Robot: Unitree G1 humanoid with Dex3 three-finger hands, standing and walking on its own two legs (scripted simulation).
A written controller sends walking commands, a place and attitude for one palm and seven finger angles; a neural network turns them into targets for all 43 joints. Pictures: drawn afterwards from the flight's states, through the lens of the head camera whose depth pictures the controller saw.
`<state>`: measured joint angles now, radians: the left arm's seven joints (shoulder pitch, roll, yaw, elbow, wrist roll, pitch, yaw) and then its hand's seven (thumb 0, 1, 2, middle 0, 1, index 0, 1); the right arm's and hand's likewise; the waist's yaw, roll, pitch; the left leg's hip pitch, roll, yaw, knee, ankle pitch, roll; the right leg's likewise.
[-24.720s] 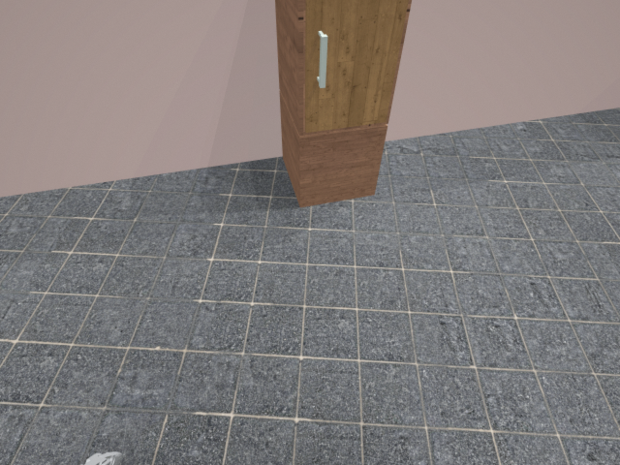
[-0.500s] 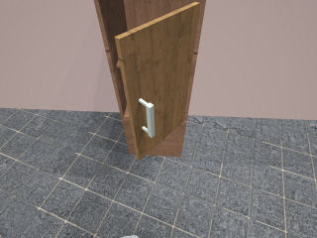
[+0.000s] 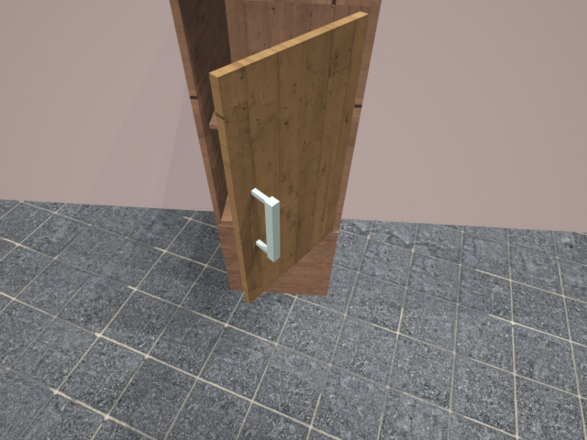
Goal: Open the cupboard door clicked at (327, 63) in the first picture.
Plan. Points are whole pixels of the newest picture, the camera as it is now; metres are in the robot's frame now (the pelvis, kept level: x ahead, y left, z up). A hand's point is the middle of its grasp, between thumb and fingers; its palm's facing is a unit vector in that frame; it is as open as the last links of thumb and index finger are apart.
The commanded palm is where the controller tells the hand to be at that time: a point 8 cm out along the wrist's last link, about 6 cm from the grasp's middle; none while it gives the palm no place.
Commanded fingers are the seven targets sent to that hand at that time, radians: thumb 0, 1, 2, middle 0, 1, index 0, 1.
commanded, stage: look to check the result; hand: left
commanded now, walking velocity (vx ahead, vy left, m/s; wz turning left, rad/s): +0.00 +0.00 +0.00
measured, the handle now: (265, 226) +0.50 +0.08 -0.05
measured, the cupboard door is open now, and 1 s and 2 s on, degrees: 50 50 50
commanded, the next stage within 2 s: walk to a spot facing it in 0.50 s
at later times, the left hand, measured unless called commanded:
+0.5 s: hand out of the picture -0.05 +0.15 -0.18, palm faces +0.07 -0.98 -0.18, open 7.4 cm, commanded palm none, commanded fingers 0.00 0.90 0.90 -0.20 -0.30 -0.20 -0.30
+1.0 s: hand out of the picture -0.02 +0.18 -0.18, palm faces -0.06 -0.97 -0.23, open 7.4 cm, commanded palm none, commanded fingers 0.00 0.90 0.90 -0.20 -0.30 -0.20 -0.30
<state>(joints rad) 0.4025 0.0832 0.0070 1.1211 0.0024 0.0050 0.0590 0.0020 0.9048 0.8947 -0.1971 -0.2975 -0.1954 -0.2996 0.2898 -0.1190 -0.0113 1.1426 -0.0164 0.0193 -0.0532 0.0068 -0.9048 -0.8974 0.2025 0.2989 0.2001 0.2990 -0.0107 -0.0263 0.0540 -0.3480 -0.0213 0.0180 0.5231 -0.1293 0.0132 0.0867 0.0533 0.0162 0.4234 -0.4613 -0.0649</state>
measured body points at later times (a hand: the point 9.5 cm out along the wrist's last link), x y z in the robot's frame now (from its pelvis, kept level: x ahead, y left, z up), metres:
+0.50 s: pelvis +0.01 +0.00 +0.00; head +0.01 +0.00 +0.45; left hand -0.05 +0.20 -0.16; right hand +0.00 -0.22 -0.16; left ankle +0.10 +0.12 -0.73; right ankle -0.14 -0.08 -0.73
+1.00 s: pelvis -0.01 +0.00 -0.01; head +0.03 -0.01 +0.44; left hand -0.02 +0.23 -0.16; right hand -0.03 -0.24 -0.17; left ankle +0.10 +0.12 -0.73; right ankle -0.14 -0.08 -0.73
